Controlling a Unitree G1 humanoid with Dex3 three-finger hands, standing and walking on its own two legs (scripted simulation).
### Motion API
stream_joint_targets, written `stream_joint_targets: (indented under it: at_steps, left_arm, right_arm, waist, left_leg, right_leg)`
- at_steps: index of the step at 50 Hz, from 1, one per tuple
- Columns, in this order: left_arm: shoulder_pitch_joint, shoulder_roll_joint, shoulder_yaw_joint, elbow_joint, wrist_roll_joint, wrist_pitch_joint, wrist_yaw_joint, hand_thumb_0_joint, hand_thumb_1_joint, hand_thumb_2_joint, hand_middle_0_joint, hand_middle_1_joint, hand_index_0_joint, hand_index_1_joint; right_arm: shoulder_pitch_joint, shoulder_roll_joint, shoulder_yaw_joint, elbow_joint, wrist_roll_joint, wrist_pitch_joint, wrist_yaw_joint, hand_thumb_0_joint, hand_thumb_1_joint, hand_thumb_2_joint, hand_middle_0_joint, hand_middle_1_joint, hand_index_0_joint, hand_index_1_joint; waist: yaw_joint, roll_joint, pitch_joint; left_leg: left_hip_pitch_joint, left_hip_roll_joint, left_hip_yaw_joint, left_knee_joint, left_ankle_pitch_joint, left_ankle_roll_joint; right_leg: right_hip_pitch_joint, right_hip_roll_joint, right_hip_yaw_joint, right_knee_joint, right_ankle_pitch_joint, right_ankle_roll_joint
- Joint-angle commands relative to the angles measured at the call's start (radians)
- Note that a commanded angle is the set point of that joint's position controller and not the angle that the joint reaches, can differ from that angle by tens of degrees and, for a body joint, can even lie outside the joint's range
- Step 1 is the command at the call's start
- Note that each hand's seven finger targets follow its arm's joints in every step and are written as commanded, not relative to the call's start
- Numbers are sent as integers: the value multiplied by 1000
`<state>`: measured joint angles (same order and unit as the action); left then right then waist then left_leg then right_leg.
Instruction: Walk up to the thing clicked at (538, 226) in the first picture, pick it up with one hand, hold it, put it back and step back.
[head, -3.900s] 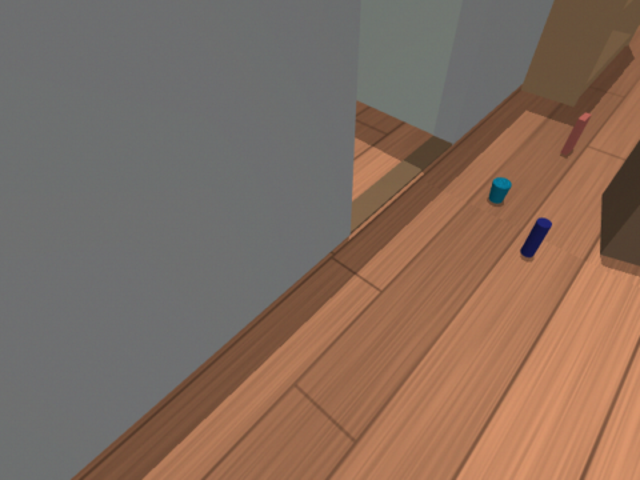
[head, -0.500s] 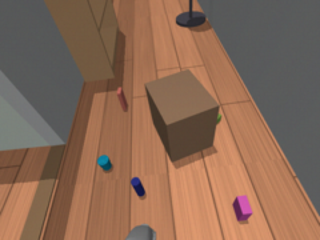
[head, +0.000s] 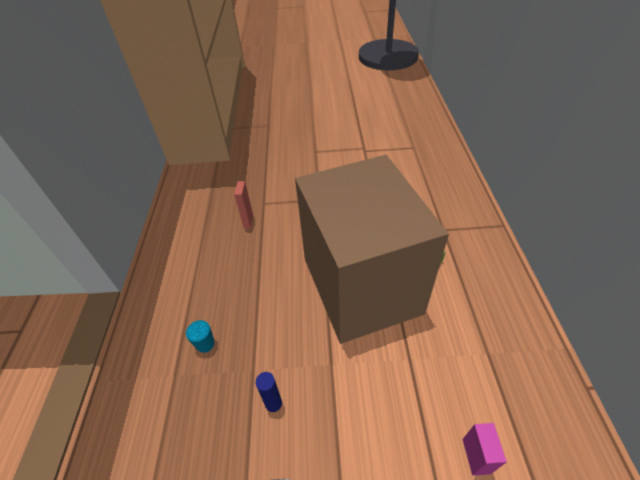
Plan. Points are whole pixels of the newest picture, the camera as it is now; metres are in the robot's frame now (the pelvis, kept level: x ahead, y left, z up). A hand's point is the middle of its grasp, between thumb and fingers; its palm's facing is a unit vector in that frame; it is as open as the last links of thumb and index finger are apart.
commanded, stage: walk up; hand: left
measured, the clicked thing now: (269, 392) +0.47 +0.22 -0.67
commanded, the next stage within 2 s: none
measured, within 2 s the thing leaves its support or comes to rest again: neither
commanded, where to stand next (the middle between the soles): +0.07 +0.02 m, yaw +1 degrees
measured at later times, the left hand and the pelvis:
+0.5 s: hand out of the picture +0.11 +0.28 -0.13, palm faces +0.01 -0.93 -0.36, open 7.3 cm; pelvis +0.03 +0.02 +0.01, yaw +2 degrees
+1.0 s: hand out of the picture +0.10 +0.28 -0.13, palm faces +0.04 -0.93 -0.37, open 7.3 cm; pelvis +0.04 +0.01 +0.02, yaw +3 degrees
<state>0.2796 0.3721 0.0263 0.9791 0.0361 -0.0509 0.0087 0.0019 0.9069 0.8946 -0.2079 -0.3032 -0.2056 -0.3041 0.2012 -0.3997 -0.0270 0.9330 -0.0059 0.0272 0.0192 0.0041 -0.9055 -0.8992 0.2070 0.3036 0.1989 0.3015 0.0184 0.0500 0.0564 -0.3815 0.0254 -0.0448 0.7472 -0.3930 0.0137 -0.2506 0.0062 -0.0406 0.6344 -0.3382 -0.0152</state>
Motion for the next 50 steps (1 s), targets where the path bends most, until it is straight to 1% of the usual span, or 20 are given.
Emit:
stream_joint_targets:
  at_steps: [1,2,4,5,6,7,8,9,12,13,14,16,17,21,25,29,31,35,46,50]
  left_arm:
    - [-118,258,60,-88,-12,-39,17,0,900,900,-200,-300,-200,-300]
    - [-108,247,55,-71,-15,-41,16,0,900,900,-200,-300,-200,-300]
    - [-116,260,48,-69,-21,-37,9,0,900,900,-200,-300,-200,-300]
    - [-111,246,43,-69,-25,-32,7,0,900,900,-200,-300,-200,-300]
    - [-112,225,38,-71,-30,-25,7,0,900,900,-200,-300,-200,-300]
    - [-95,208,36,-59,-39,-19,6,0,900,900,-200,-300,-200,-300]
    - [-83,208,36,-43,-40,-14,8,0,900,900,-200,-300,-200,-300]
    - [-73,207,32,-30,-35,-15,10,0,900,900,-200,-300,-200,-300]
    - [-92,231,34,-10,-28,-19,10,0,900,900,-200,-300,-200,-300]
    - [-93,237,33,-4,-29,-21,10,0,900,900,-200,-300,-200,-300]
    - [-114,239,31,-4,-32,-21,10,0,900,900,-200,-300,-200,-300]
    - [-137,230,27,0,-34,-17,11,0,900,900,-200,-300,-200,-300]
    - [-144,224,24,6,-36,-16,11,0,900,900,-200,-300,-200,-300]
    - [-157,221,20,33,-33,-8,10,0,900,900,-200,-300,-200,-300]
    - [-198,222,19,44,-28,-7,7,0,900,900,-200,-300,-200,-300]
    - [-214,216,18,58,-28,-6,5,0,900,900,-200,-300,-200,-300]
    - [-207,220,20,69,-25,-6,5,0,900,900,-200,-300,-200,-300]
    - [-225,221,25,73,-26,-7,5,0,900,900,-200,-300,-200,-300]
    - [-228,216,31,79,-23,3,5,0,900,900,-200,-300,-200,-300]
    - [-218,219,35,83,-24,4,7,0,900,900,-200,-300,-200,-300]
  right_arm:
    - [-30,-170,-40,-36,6,-48,-3,0,-900,-900,200,300,200,300]
    - [-27,-155,-36,-24,6,-51,-3,0,-900,-900,200,300,200,300]
    - [-6,-164,-40,-6,-1,-60,-5,0,-900,-900,200,300,200,300]
    - [-3,-184,-46,-2,-2,-63,-8,0,-900,-900,200,300,200,300]
    - [0,-204,-52,3,-3,-67,-11,0,-900,-900,200,300,200,300]
    - [-34,-226,-53,2,-1,-71,-8,0,-900,-900,200,300,200,300]
    - [-53,-240,-53,10,5,-69,-3,0,-900,-900,200,300,200,300]
    - [-75,-230,-46,13,6,-64,-1,0,-900,-900,200,300,200,300]
    - [-101,-194,-30,23,7,-56,-1,0,-900,-900,200,300,200,300]
    - [-105,-186,-27,32,8,-57,-2,0,-900,-900,200,300,200,300]
    - [-98,-183,-24,44,7,-58,-2,0,-900,-900,200,300,200,300]
    - [-101,-189,-24,60,6,-62,-4,0,-900,-900,200,300,200,300]
    - [-106,-190,-24,66,6,-63,-5,0,-900,-900,200,300,200,300]
    - [-139,-187,-23,76,9,-56,-5,0,-900,-900,200,300,200,300]
    - [-147,-180,-22,94,6,-53,-6,0,-900,-900,200,300,200,300]
    - [-159,-178,-20,108,4,-53,-6,0,-900,-900,200,300,200,300]
    - [-172,-179,-22,108,4,-52,-5,0,-900,-900,200,300,200,300]
    - [-155,-169,-19,121,2,-53,-7,0,-900,-900,200,300,200,300]
    - [-149,-174,-22,130,0,-45,-10,0,-900,-900,200,300,200,300]
    - [-149,-169,-22,129,1,-43,-10,0,-900,-900,200,300,200,300]
  waist:
    - [-34,-149,41]
    - [-35,-181,20]
    - [-42,-181,-42]
    - [-40,-152,-67]
    - [-41,-122,-96]
    - [-14,-64,-98]
    - [-1,-30,-94]
    - [9,-14,-97]
    - [0,-36,-75]
    - [-1,-34,-80]
    - [-9,-25,-76]
    - [-11,-1,-106]
    - [-8,3,-116]
    - [-2,7,-82]
    - [-16,-10,-73]
    - [-15,-14,-72]
    - [-13,-29,-71]
    - [-18,-56,-92]
    - [-17,-62,-70]
    - [-15,-74,-77]
  left_leg:
    - [-21,24,-20,-82,-5,12]
    - [18,16,0,-127,56,16]
    - [171,11,11,-212,263,23]
    - [231,30,-21,-229,358,36]
    - [261,82,-87,-259,424,59]
    - [224,131,-163,-291,383,79]
    - [186,158,-198,-306,304,109]
    - [162,162,-202,-320,263,106]
    - [96,89,-112,-299,256,60]
    - [111,73,-89,-282,301,48]
    - [130,64,-80,-287,325,39]
    - [169,87,-92,-302,417,49]
    - [181,94,-96,-307,455,53]
    - [161,101,-108,-350,355,57]
    - [150,78,-90,-371,294,38]
    - [163,76,-90,-386,293,35]
    - [176,70,-83,-374,301,36]
    - [217,64,-62,-360,397,28]
    - [198,54,-60,-361,371,30]
    - [211,52,-55,-340,422,33]
  right_leg:
    - [-11,-255,267,-281,143,-146]
    - [7,-227,210,-262,253,-119]
    - [-24,-199,160,-185,373,-86]
    - [-48,-178,129,-146,367,-63]
    - [-56,-139,91,-117,293,-38]
    - [-39,-80,50,-117,138,-17]
    - [-3,-57,33,-118,4,-15]
    - [38,-63,42,-137,-10,-19]
    - [98,-106,89,-203,90,-38]
    - [101,-127,108,-213,141,-45]
    - [88,-136,109,-210,170,-46]
    - [113,-119,72,-191,229,-34]
    - [119,-112,57,-188,235,-28]
    - [128,-100,47,-223,150,-21]
    - [143,-116,64,-261,155,-22]
    - [152,-120,61,-287,156,-19]
    - [148,-124,62,-306,157,-18]
    - [161,-138,63,-311,225,-15]
    - [172,-133,43,-321,191,-14]
    - [176,-135,40,-320,224,-14]
